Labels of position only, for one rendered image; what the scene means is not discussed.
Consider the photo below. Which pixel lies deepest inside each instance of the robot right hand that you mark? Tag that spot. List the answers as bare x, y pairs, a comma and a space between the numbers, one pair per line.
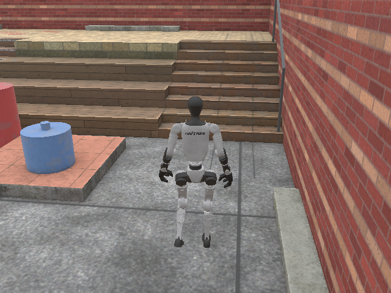
228, 178

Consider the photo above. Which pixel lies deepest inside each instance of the right robot forearm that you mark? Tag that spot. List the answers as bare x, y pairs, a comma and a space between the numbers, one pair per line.
225, 163

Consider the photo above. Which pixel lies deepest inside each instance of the right robot upper arm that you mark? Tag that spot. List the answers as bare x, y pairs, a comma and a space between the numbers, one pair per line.
217, 139

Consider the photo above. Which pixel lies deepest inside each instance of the left robot forearm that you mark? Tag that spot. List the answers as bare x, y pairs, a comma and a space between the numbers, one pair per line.
166, 161

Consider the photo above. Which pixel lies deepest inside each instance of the robot left hand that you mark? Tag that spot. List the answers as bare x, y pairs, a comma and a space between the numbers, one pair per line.
162, 174

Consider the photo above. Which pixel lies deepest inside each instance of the left robot shin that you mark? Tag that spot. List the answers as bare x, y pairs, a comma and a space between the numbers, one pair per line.
181, 214

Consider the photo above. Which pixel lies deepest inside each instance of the robot head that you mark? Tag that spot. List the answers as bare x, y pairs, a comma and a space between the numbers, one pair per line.
195, 105

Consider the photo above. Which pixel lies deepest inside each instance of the left robot upper arm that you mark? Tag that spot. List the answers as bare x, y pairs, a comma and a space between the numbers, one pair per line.
176, 128

